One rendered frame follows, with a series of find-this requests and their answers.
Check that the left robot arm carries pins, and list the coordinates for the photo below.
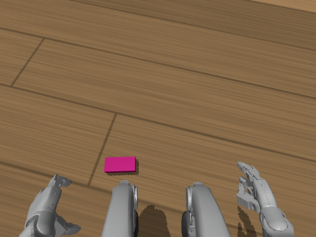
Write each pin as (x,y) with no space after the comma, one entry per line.
(40,224)

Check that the right robot arm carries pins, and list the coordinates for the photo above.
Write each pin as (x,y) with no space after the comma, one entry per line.
(274,223)

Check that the small box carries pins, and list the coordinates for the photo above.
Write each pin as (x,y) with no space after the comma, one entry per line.
(120,164)

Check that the left robot hand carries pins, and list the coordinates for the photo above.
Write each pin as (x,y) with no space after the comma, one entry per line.
(47,200)

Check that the right robot hand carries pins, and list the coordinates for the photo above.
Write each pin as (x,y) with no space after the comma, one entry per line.
(259,193)

